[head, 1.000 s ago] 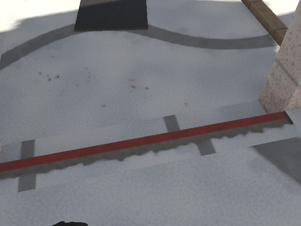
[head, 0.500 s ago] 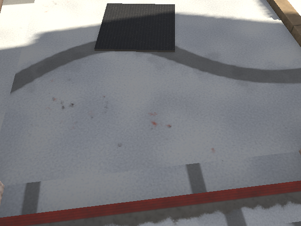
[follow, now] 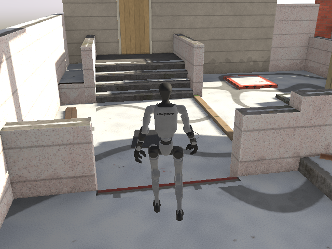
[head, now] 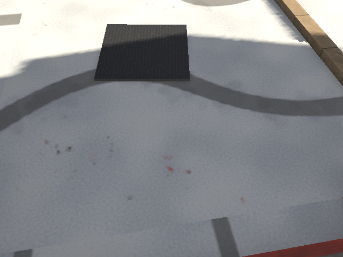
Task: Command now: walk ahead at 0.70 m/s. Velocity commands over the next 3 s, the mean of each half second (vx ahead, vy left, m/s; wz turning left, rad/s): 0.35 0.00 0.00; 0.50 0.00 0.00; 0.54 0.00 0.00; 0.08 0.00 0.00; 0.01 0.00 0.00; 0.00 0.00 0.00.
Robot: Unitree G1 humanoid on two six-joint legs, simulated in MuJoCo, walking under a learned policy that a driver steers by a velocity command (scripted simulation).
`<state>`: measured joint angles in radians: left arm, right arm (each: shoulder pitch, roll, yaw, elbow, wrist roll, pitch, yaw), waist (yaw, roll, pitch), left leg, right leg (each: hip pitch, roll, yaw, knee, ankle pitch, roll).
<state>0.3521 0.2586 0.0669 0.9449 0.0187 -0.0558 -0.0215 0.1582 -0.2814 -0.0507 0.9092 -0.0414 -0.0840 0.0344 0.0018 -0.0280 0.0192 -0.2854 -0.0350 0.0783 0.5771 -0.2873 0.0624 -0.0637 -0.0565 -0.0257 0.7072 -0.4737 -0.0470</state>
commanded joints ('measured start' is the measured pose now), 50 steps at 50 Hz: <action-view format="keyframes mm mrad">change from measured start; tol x32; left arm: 1 -217 79 10 -156 -17 -20 16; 21 145 142 16 -52 27 -59 -32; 28 -361 70 -15 -139 -20 -90 -5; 50 -444 64 16 -208 20 52 -48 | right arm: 1 351 -241 -64 69 13 9 -12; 50 409 -51 -35 39 12 -12 -29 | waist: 1 -153 128 -15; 17 51 58 6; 20 42 -253 -482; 25 -44 -8 -41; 50 -94 144 65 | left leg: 1 542 357 -642 -321 -198 190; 18 78 133 -68 -90 743 37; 20 -161 -46 -40 409 -191 -97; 22 -331 10 -157 770 -419 -74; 34 212 79 -4 54 -99 30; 37 271 466 -806 -471 -581 331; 50 362 289 -173 -456 126 141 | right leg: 1 -772 44 130 594 3 -58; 16 -318 31 31 -100 565 7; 20 488 -313 441 -202 1072 -432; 23 -38 -273 428 -449 440 -267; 27 -439 -109 174 -510 372 -130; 32 -434 -170 295 -524 -326 -143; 39 -866 113 205 301 228 -4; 50 -624 -19 -26 170 405 18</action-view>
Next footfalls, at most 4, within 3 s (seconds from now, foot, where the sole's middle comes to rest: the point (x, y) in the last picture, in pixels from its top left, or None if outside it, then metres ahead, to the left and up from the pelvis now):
0.36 right None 0.36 -0.13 -0.76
0.70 left None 0.24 0.07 -0.76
1.12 right None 0.45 -0.18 -0.76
1.50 left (189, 206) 0.81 -0.06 -0.92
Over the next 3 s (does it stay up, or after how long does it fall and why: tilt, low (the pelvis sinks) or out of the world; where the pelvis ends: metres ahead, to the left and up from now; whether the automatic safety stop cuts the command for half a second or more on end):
stays up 0.78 -0.22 -0.15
